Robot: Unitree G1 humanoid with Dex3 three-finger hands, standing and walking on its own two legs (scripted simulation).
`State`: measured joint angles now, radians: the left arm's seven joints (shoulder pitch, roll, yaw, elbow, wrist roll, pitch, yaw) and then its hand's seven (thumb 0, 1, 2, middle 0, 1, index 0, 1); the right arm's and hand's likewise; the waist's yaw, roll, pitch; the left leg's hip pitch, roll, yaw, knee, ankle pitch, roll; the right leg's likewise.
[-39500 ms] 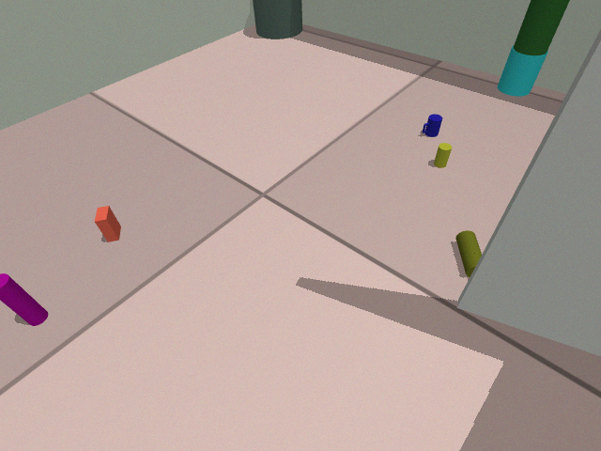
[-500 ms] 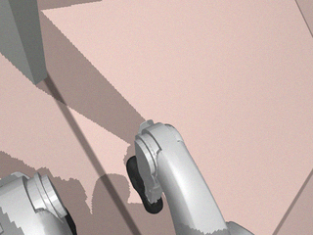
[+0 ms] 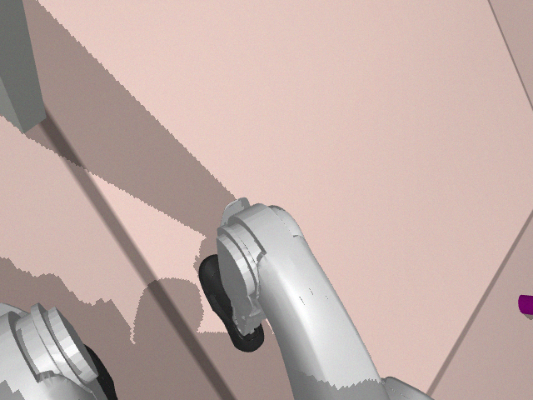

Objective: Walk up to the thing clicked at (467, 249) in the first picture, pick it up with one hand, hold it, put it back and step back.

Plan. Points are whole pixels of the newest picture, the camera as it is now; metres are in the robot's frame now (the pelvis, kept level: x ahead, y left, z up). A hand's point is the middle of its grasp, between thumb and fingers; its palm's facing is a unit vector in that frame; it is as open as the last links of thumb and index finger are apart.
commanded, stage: close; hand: left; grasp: from above
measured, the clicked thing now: out of the picture +0.45 +0.32 -0.28
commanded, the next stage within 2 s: settle in 1.44 s
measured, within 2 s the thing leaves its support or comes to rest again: leaves its support in 1.90 s
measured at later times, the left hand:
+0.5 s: hand out of the picture +0.43 +0.34 -0.24, palm faces -0.22 -0.35 -0.91, open 11.9 cm
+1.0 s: hand out of the picture +0.43 +0.33 -0.24, palm faces -0.21 -0.36 -0.91, open 10.6 cm
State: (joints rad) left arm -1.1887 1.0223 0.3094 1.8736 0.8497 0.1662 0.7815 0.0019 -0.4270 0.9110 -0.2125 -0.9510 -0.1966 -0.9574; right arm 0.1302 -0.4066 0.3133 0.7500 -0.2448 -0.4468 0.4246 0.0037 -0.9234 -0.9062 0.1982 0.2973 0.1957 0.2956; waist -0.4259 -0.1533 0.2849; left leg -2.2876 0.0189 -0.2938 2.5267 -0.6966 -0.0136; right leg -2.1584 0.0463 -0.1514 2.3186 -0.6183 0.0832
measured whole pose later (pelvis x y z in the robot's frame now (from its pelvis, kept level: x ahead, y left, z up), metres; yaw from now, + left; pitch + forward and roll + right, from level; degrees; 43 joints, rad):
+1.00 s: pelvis +0.00 +0.00 +0.01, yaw +0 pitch +25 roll -15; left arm -1.17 1.00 0.29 1.82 0.78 0.22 0.75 0.01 -0.05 0.62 -0.52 -0.67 -0.57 -0.68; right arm 0.14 -0.41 0.31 0.73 -0.22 -0.44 0.39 0.00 -0.92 -0.90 0.20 0.30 0.20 0.30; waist -0.43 -0.13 0.27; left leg -2.27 0.03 -0.29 2.49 -0.70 -0.02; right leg -2.15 0.05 -0.16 2.28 -0.61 0.08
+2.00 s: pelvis +0.00 +0.00 +0.02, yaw +1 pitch +29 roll -14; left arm -1.13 0.88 0.27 1.63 0.81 0.25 0.64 -0.01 0.00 0.38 -0.69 -0.50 -0.73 -0.50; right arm 0.19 -0.38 0.24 0.76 -0.20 -0.39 0.39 0.00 -0.92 -0.90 0.20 0.30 0.20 0.30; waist -0.38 -0.08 0.18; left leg -2.29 0.03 -0.26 2.45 -0.69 -0.02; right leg -2.18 0.03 -0.14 2.26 -0.62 0.06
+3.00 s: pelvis +0.01 -0.02 +0.10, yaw +9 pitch +35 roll -4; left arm -0.83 0.47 0.13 1.22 0.76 0.42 0.38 0.00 0.04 0.29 -0.75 -0.40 -0.78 -0.40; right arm 0.18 -0.29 -0.01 0.85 -0.06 -0.21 0.20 0.01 -0.92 -0.90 0.20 0.30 0.20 0.30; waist -0.15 0.09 -0.20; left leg -2.07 0.04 -0.09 2.13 -0.67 -0.02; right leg -2.05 0.00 -0.01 2.07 -0.64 0.04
